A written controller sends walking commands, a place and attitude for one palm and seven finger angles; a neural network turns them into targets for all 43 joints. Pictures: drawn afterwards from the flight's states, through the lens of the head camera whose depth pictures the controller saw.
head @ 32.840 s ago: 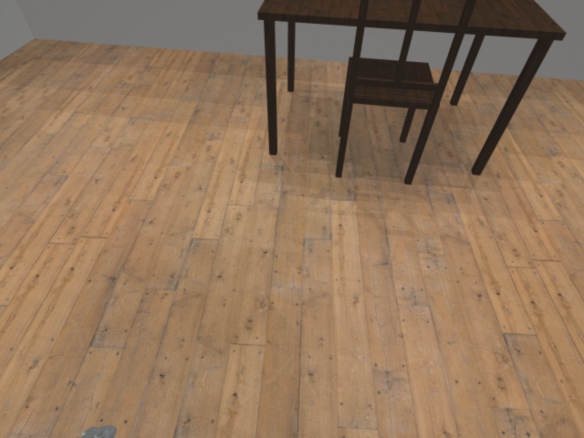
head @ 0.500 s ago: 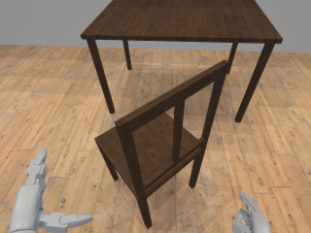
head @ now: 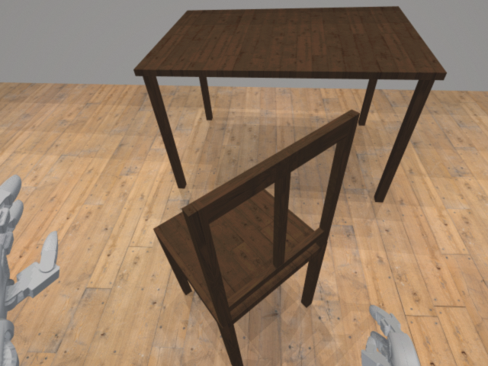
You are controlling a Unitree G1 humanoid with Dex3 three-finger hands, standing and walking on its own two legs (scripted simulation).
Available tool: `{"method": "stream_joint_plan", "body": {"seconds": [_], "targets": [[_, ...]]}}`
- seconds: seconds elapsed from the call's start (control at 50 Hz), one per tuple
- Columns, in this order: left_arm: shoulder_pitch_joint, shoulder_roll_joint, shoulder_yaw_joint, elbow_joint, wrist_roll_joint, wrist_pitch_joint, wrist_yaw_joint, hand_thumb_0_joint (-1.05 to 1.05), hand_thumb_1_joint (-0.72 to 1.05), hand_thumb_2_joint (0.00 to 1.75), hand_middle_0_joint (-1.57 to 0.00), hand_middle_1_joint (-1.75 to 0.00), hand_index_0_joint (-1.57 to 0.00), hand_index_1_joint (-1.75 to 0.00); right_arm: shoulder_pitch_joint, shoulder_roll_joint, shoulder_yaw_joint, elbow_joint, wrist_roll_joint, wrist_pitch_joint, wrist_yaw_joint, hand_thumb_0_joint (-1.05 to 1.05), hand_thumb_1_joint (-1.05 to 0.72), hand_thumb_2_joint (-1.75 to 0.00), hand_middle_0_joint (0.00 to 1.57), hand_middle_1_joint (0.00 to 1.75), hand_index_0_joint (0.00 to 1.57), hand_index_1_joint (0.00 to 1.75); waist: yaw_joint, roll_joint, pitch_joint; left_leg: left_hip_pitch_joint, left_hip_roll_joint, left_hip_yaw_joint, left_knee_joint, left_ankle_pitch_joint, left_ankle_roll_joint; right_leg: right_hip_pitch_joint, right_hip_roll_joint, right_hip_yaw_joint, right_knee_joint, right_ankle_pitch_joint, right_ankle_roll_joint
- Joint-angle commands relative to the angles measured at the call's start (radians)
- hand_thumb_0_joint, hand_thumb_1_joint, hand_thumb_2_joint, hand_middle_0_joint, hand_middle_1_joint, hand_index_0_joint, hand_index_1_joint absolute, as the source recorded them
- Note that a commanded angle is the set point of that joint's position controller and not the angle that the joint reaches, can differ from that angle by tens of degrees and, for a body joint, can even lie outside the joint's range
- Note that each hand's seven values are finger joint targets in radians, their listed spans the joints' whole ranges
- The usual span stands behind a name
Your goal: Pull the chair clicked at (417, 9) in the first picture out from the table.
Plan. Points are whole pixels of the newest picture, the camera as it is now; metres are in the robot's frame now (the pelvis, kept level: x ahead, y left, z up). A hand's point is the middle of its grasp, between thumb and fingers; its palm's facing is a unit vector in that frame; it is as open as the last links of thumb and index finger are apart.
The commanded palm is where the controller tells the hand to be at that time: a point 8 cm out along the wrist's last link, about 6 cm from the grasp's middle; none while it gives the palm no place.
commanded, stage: draw the hand back to the body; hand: left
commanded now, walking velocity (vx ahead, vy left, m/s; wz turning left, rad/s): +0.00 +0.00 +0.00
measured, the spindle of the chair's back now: (280, 225) +0.43 -0.02 -0.06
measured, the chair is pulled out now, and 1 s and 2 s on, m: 0.67 0.67 0.67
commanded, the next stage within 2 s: step back with the hand held close in 0.34 s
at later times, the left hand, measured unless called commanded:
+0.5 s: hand (49, 271) +0.18 +0.26 +0.16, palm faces +0.48 -0.77 -0.42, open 7.4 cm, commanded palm +0.13 +0.30 +0.18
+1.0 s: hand (22, 312) +0.13 +0.26 +0.16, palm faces +0.42 -0.75 -0.51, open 7.4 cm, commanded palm +0.07 +0.30 +0.18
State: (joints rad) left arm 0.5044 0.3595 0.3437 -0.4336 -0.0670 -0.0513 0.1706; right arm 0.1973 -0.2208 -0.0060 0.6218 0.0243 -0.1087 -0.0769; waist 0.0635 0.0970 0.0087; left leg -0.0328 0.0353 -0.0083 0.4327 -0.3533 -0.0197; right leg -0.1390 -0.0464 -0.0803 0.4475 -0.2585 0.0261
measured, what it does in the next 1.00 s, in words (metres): shifts its weight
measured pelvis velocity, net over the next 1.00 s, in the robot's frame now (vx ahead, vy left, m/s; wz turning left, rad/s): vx -0.07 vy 0.00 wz -0.01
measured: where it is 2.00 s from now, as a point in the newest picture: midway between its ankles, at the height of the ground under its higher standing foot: outside the picture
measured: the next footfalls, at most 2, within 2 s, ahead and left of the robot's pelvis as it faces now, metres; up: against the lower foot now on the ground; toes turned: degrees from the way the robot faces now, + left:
none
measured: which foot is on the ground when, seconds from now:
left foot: down 0.00-1.00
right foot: down 0.00-1.00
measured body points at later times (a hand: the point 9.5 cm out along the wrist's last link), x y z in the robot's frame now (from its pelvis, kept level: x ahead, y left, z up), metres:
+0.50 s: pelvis -0.01 +0.00 +0.00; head -0.02 -0.03 +0.45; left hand +0.15 +0.30 +0.18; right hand +0.17 -0.23 -0.09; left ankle -0.07 +0.13 -0.74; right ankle -0.01 -0.14 -0.74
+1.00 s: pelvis -0.07 +0.00 -0.01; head -0.04 +0.00 +0.44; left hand +0.10 +0.30 +0.19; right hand +0.11 -0.23 -0.09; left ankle -0.07 +0.13 -0.74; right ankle -0.01 -0.14 -0.74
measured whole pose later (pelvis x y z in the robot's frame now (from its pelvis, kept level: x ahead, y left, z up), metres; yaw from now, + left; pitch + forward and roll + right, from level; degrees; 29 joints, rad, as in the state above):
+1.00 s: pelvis -0.07 +0.00 -0.01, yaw -1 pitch +0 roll +0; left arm 0.58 0.41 0.42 -0.54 -0.05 -0.14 0.18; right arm 0.17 -0.20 -0.02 0.57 0.02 -0.05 -0.09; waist 0.02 0.02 0.06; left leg -0.26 0.02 0.00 0.56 -0.30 -0.01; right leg -0.35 -0.06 -0.06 0.51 -0.16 0.02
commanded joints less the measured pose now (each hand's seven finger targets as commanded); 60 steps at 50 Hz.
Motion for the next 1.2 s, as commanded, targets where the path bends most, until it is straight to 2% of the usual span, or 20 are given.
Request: {"method": "stream_joint_plan", "body": {"seconds": [0.0, 0.06, 0.14, 0.22, 0.34, 0.42, 0.44, 0.46, 0.5, 0.56, 0.62, 0.68, 0.72, 0.74, 0.84, 0.9, 1.0, 1.06, 1.14, 1.18], "targets": [[-0.031, 0.139, 0.107, -0.148, -0.002, -0.064, 0.013, 0.00, 0.90, 0.90, -0.20, -0.30, -0.20, -0.30, -0.120, -0.096, -0.038, -0.149, -0.001, -0.045, 0.002, 0.00, -0.90, -0.90, 0.20, 0.30, 0.20, 0.30, -0.008, -0.056, -0.060, -0.087, 0.011, 0.010, -0.054, 0.453, 0.014, 0.106, -0.007, 0.004, -0.031, 0.345, -0.039], [-0.043, 0.143, 0.103, -0.161, -0.002, -0.068, 0.008, 0.00, 0.90, 0.90, -0.20, -0.30, -0.20, -0.30, -0.123, -0.100, -0.042, -0.153, 0.001, -0.042, 0.003, 0.00, -0.90, -0.90, 0.20, 0.30, 0.20, 0.30, -0.009, -0.073, -0.069, -0.089, 0.010, 0.011, -0.055, 0.434, 0.017, 0.108, -0.007, 0.006, -0.032, 0.336, -0.038], [-0.055, 0.191, 0.141, -0.206, 0.002, -0.075, 0.013, 0.00, 0.90, 0.90, -0.20, -0.30, -0.20, -0.30, -0.128, -0.100, -0.041, -0.153, 0.000, -0.047, 0.000, 0.00, -0.90, -0.90, 0.20, 0.30, 0.20, 0.30, -0.001, -0.021, -0.096, -0.087, 0.007, 0.008, -0.053, 0.435, 0.014, 0.127, -0.009, 0.013, -0.034, 0.340, -0.043], [-0.058, 0.194, 0.144, -0.223, 0.005, -0.080, 0.020, 0.00, 0.90, 0.90, -0.20, -0.30, -0.20, -0.30, -0.124, -0.095, -0.039, -0.152, 0.000, -0.061, -0.004, 0.00, -0.90, -0.90, 0.20, 0.30, 0.20, 0.30, -0.003, -0.005, -0.098, -0.075, 0.007, 0.008, -0.054, 0.427, 0.013, 0.117, -0.010, 0.011, -0.032, 0.323, -0.042], [-0.066, 0.165, 0.122, -0.159, 0.003, -0.072, 0.016, 0.00, 0.90, 0.90, -0.20, -0.30, -0.20, -0.30, -0.128, -0.099, -0.039, -0.143, 0.001, -0.056, -0.008, 0.00, -0.90, -0.90, 0.20, 0.30, 0.20, 0.30, -0.010, -0.053, -0.036, -0.102, 0.008, 0.010, -0.068, 0.359, 0.015, 0.091, -0.003, 0.011, -0.053, 0.272, -0.041], [-0.073, 0.173, 0.125, -0.179, 0.002, -0.079, 0.016, 0.00, 0.90, 0.90, -0.20, -0.30, -0.20, -0.30, -0.127, -0.100, -0.039, -0.149, 0.000, -0.063, -0.006, 0.00, -0.90, -0.90, 0.20, 0.30, 0.20, 0.30, -0.007, -0.031, -0.056, -0.096, 0.006, 0.009, -0.071, 0.347, 0.017, 0.094, -0.006, 0.016, -0.048, 0.257, -0.041], [-0.130, 0.157, 0.091, -0.188, 0.002, -0.076, 0.011, 0.00, 0.90, 0.90, -0.20, -0.30, -0.20, -0.30, -0.131, -0.106, -0.032, -0.145, 0.000, -0.063, -0.005, 0.00, -0.90, -0.90, 0.20, 0.30, 0.20, 0.30, -0.016, -0.023, -0.043, -0.101, 0.002, 0.007, -0.073, 0.335, 0.016, 0.089, -0.006, 0.018, -0.056, 0.250, -0.042], [-0.284, 0.328, 0.245, -0.289, -0.008, -0.137, 0.012, 0.00, 0.90, 0.90, -0.20, -0.30, -0.20, -0.30, -0.130, -0.125, -0.046, -0.173, 0.009, -0.045, -0.007, 0.00, -0.90, -0.90, 0.20, 0.30, 0.20, 0.30, -0.041, -0.023, 0.075, -0.177, 0.043, 0.005, -0.052, 0.247, 0.033, -0.008, -0.062, 0.121, -0.100, 0.325, -0.045], [-0.118, 0.213, 0.188, -0.152, 0.000, -0.143, 0.001, 0.00, 0.90, 0.90, -0.20, -0.30, -0.20, -0.30, -0.120, -0.110, -0.042, -0.165, 0.001, -0.029, -0.004, 0.00, -0.90, -0.90, 0.20, 0.30, 0.20, 0.30, -0.047, -0.091, 0.029, -0.178, 0.033, -0.011, -0.042, 0.203, 0.028, 0.016, -0.080, 0.125, -0.093, 0.306, -0.054], [0.011, 0.162, 0.154, -0.164, 0.006, -0.145, -0.001, 0.00, 0.90, 0.90, -0.20, -0.30, -0.20, -0.30, -0.128, -0.113, -0.043, -0.185, -0.003, -0.001, 0.005, 0.00, -0.90, -0.90, 0.20, 0.30, 0.20, 0.30, -0.049, -0.040, -0.065, -0.178, 0.051, -0.017, -0.045, 0.294, 0.029, 0.069, -0.083, 0.101, -0.042, 0.355, -0.047], [0.085, 0.183, 0.183, -0.205, 0.015, -0.146, 0.009, 0.00, 0.90, 0.90, -0.20, -0.30, -0.20, -0.30, -0.139, -0.111, -0.053, -0.203, -0.005, 0.019, 0.007, 0.00, -0.90, -0.90, 0.20, 0.30, 0.20, 0.30, -0.048, -0.079, -0.141, -0.173, 0.070, -0.026, -0.019, 0.419, 0.029, 0.090, -0.080, 0.084, 0.000, 0.443, -0.040], [0.103, 0.207, 0.205, -0.261, 0.013, -0.150, 0.019, 0.00, 0.90, 0.90, -0.20, -0.30, -0.20, -0.30, -0.139, -0.103, -0.056, -0.213, -0.001, 0.026, -0.002, 0.00, -0.90, -0.90, 0.20, 0.30, 0.20, 0.30, -0.051, -0.079, -0.181, -0.180, 0.079, -0.035, -0.002, 0.476, 0.026, 0.094, -0.085, 0.077, 0.034, 0.491, -0.039], [0.103, 0.221, 0.219, -0.289, 0.012, -0.153, 0.024, 0.00, 0.90, 0.90, -0.20, -0.30, -0.20, -0.30, -0.137, -0.098, -0.058, -0.217, 0.001, 0.026, -0.007, 0.00, -0.90, -0.90, 0.20, 0.30, 0.20, 0.30, -0.052, -0.069, -0.185, -0.191, 0.086, -0.039, 0.005, 0.486, 0.024, 0.079, -0.084, 0.075, 0.052, 0.494, -0.037], [0.096, 0.240, 0.230, -0.319, 0.013, -0.156, 0.026, 0.00, 0.90, 0.90, -0.20, -0.30, -0.20, -0.30, -0.139, -0.102, -0.060, -0.216, 0.002, 0.024, -0.010, 0.00, -0.90, -0.90, 0.20, 0.30, 0.20, 0.30, -0.054, -0.034, -0.195, -0.205, 0.090, -0.052, 0.000, 0.491, 0.025, 0.094, -0.086, 0.073, 0.064, 0.490, -0.038], [0.108, 0.223, 0.228, -0.297, 0.011, -0.154, 0.033, 0.00, 0.90, 0.90, -0.20, -0.30, -0.20, -0.30, -0.131, -0.094, -0.061, -0.203, -0.001, 0.010, -0.020, 0.00, -0.90, -0.90, 0.20, 0.30, 0.20, 0.30, -0.052, -0.002, -0.160, -0.271, 0.099, -0.055, -0.002, 0.369, 0.028, 0.048, -0.075, 0.081, 0.069, 0.395, -0.032], [0.085, 0.207, 0.211, -0.287, 0.017, -0.150, 0.038, 0.00, 0.90, 0.90, -0.20, -0.30, -0.20, -0.30, -0.113, -0.100, -0.059, -0.200, -0.005, 0.004, -0.019, 0.00, -0.90, -0.90, 0.20, 0.30, 0.20, 0.30, -0.053, -0.026, -0.128, -0.340, 0.091, -0.059, -0.008, 0.214, 0.031, 0.029, -0.074, 0.097, 0.054, 0.297, -0.033], [0.036, 0.208, 0.197, -0.280, 0.027, -0.148, 0.045, 0.00, 0.90, 0.90, -0.20, -0.30, -0.20, -0.30, -0.096, -0.104, -0.054, -0.198, -0.008, -0.006, -0.017, 0.00, -0.90, -0.90, 0.20, 0.30, 0.20, 0.30, -0.056, -0.089, -0.066, -0.392, 0.049, -0.050, 0.010, -0.037, 0.034, -0.065, -0.096, 0.160, -0.051, 0.022, -0.045], [0.008, 0.224, 0.207, -0.288, 0.034, -0.156, 0.051, 0.00, 0.90, 0.90, -0.20, -0.30, -0.20, -0.30, -0.093, -0.106, -0.046, -0.201, -0.012, -0.014, -0.018, 0.00, -0.90, -0.90, 0.20, 0.30, 0.20, 0.30, -0.058, -0.078, -0.038, -0.428, 0.049, -0.062, -0.011, -0.139, 0.043, -0.095, -0.093, 0.159, -0.087, -0.133, -0.040], [0.005, 0.235, 0.219, -0.302, 0.041, -0.168, 0.053, 0.00, 0.90, 0.90, -0.20, -0.30, -0.20, -0.30, -0.092, -0.115, -0.049, -0.211, -0.008, -0.029, -0.016, 0.00, -0.90, -0.90, 0.20, 0.30, 0.20, 0.30, -0.055, -0.039, -0.035, -0.490, 0.067, -0.088, -0.051, -0.188, 0.051, -0.062, -0.065, 0.139, -0.060, -0.171, -0.028], [0.026, 0.225, 0.220, -0.301, 0.041, -0.177, 0.053, 0.00, 0.90, 0.90, -0.20, -0.30, -0.20, -0.30, -0.082, -0.115, -0.051, -0.208, -0.008, -0.037, -0.013, 0.00, -0.90, -0.90, 0.20, 0.30, 0.20, 0.30, -0.055, -0.030, -0.056, -0.490, 0.071, -0.088, -0.048, -0.154, 0.054, -0.033, -0.058, 0.132, -0.033, -0.105, -0.026]]}}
